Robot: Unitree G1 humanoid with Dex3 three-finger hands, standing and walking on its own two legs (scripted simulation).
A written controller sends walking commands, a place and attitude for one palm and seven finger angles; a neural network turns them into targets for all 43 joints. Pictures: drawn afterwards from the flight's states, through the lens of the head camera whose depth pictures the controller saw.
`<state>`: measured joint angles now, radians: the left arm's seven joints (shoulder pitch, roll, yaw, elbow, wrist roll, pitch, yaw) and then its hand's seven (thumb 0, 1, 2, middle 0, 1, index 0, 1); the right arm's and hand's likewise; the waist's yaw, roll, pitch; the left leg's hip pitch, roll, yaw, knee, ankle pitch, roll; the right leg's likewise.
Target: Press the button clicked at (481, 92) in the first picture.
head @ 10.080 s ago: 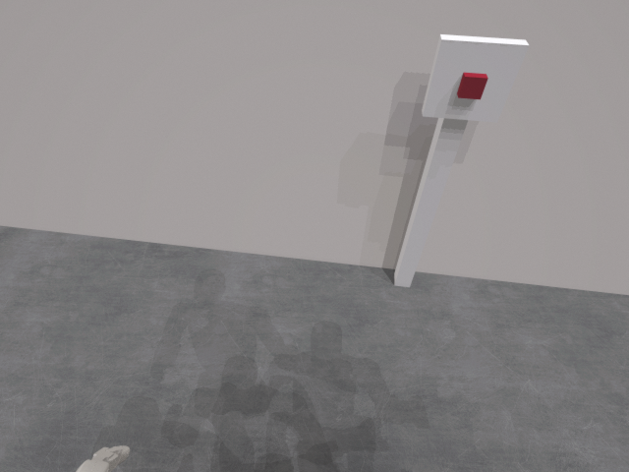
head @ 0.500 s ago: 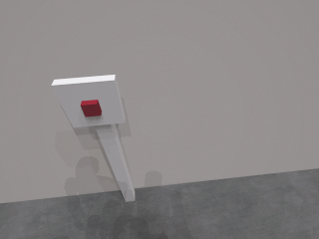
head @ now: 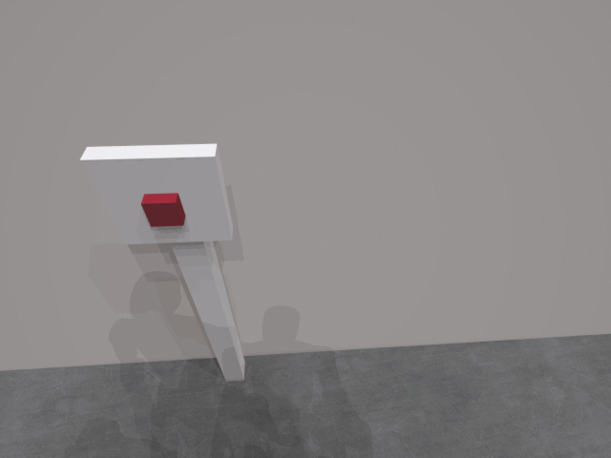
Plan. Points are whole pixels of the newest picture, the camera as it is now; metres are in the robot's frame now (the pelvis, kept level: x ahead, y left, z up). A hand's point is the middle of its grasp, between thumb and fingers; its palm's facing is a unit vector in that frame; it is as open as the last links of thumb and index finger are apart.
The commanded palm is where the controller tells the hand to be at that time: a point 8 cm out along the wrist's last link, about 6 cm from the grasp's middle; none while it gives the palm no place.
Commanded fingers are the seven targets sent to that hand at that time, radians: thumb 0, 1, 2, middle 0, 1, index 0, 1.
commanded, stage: come to a stop and stand still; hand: left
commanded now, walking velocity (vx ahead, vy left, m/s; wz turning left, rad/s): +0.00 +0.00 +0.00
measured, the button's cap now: (164, 208) +0.44 +0.25 +0.07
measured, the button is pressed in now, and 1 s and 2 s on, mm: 0 0 0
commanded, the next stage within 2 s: look again from close up in 0.34 s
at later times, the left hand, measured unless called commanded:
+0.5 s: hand out of the picture -0.01 +0.14 -0.18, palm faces +0.04 -0.98 -0.18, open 7.4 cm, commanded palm none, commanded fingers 0.00 0.90 0.90 -0.20 -0.30 -0.20 -0.30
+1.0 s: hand out of the picture -0.03 +0.11 -0.18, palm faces +0.07 -0.99 -0.16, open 7.4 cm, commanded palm none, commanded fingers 0.00 0.90 0.90 -0.20 -0.30 -0.20 -0.30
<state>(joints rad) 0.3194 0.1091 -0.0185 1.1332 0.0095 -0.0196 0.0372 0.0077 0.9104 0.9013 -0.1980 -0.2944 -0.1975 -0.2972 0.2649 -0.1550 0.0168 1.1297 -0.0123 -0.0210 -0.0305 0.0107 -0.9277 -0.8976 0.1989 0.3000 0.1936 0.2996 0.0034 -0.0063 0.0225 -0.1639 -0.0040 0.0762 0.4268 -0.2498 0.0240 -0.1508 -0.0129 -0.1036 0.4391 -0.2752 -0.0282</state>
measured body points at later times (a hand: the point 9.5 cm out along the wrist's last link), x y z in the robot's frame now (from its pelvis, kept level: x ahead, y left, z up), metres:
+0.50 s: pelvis +0.01 -0.02 +0.00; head +0.01 -0.02 +0.45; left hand -0.01 +0.19 -0.16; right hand -0.01 -0.22 -0.17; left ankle -0.01 +0.10 -0.74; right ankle -0.02 -0.10 -0.74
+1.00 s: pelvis +0.00 -0.04 +0.00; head +0.01 -0.04 +0.45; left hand -0.03 +0.17 -0.16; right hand -0.02 -0.23 -0.17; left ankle -0.01 +0.10 -0.74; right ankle -0.02 -0.10 -0.74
